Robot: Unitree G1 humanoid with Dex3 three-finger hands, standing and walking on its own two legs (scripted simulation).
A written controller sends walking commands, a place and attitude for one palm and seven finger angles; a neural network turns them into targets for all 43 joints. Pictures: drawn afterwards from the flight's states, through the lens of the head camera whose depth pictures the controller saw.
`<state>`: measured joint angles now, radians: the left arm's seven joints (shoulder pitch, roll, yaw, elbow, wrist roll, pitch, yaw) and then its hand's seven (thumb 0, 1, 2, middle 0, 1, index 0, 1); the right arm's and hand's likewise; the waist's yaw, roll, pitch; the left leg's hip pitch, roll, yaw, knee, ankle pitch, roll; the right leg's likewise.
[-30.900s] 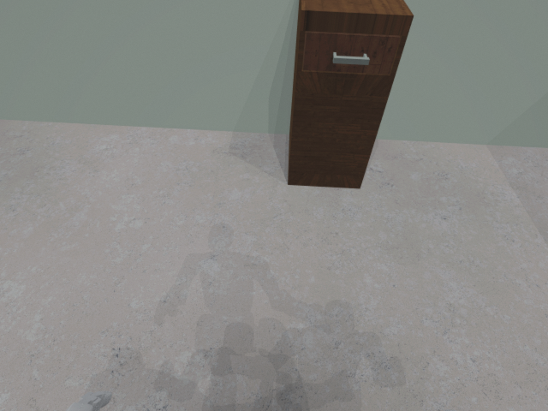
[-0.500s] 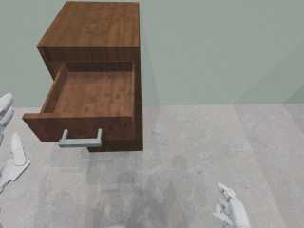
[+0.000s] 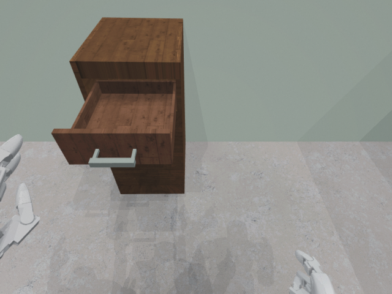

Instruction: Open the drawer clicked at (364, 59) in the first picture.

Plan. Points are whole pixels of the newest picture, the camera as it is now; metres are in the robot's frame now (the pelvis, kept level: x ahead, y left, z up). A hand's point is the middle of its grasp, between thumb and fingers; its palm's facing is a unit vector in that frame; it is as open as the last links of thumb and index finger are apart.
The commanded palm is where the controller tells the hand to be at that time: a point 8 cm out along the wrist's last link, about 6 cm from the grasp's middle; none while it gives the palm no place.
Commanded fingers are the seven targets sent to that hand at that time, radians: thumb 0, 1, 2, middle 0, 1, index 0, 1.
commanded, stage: stop stepping back and stand still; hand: left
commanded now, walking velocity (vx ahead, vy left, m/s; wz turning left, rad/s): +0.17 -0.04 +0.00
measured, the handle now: (114, 157) +0.50 +0.27 -0.06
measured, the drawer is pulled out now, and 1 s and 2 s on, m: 0.29 0.29 0.29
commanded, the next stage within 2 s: let the arm hang, fingers relaxed in 0.38 s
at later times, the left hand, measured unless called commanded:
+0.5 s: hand (53, 221) +0.19 +0.22 +0.15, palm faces +0.33 -0.82 -0.47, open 7.4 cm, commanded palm none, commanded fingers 0.00 0.90 0.90 -0.20 -0.30 -0.20 -0.30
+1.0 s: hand out of the picture -0.04 +0.22 -0.17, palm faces +0.03 -0.97 -0.23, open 7.2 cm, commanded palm none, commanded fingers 0.00 0.90 0.90 -0.20 -0.30 -0.20 -0.30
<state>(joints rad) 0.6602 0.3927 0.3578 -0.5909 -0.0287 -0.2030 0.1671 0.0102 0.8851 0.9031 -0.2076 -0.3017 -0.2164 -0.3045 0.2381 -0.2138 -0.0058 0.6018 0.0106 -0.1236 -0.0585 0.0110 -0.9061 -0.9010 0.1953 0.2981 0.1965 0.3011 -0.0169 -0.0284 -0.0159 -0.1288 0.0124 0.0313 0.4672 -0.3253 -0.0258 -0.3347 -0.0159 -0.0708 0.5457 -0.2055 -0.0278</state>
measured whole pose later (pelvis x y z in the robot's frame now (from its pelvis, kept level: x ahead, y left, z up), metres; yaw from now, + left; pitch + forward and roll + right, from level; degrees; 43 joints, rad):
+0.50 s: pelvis -0.01 -0.01 +0.00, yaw +1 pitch +1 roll -1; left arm 0.58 0.38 0.32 -0.51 0.00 -0.22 0.14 0.01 0.89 0.90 -0.21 -0.30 -0.21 -0.30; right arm 0.24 -0.22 0.00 0.66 0.01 -0.11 -0.02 0.01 -0.90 -0.90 0.20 0.30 0.20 0.30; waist -0.03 0.02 0.01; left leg -0.28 0.03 -0.01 0.62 -0.33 0.00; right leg -0.28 0.04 -0.08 0.49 -0.23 -0.06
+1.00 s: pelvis -0.03 +0.02 +0.01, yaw +1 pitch -2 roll -1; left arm 0.32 0.22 0.01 1.02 0.02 0.04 0.01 -0.01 0.95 0.90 -0.20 -0.30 -0.21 -0.30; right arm 0.31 -0.16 0.02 1.00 -0.01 0.02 -0.02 0.00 -0.91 -0.90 0.20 0.30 0.20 0.30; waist 0.02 -0.01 0.07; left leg -0.16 0.00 0.03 0.46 -0.26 0.02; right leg -0.21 0.01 -0.05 0.40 -0.15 -0.02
